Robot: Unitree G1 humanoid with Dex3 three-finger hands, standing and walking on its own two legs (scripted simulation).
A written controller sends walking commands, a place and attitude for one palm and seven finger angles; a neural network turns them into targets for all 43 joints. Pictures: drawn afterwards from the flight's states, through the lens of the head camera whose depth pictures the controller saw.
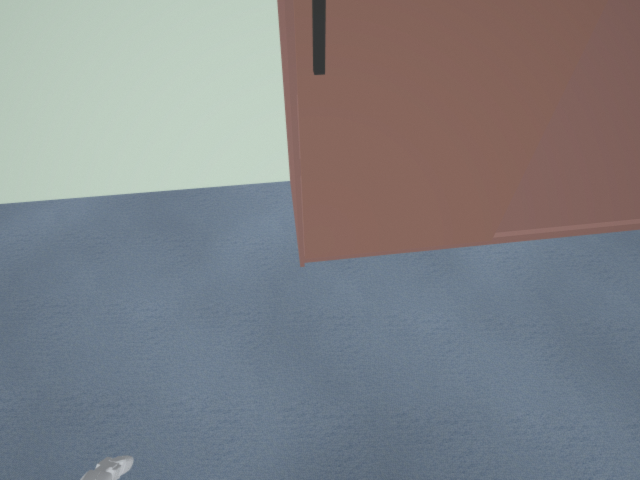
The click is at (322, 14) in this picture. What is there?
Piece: wardrobe's sliding door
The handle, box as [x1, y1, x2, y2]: [312, 0, 325, 74]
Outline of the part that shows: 312,0 313,71 314,74 323,74 325,0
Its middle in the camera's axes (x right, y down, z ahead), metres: -0.01 -0.51 +0.88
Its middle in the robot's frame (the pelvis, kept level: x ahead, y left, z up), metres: +1.02 +0.06 +0.18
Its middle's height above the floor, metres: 0.95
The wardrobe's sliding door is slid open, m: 0.00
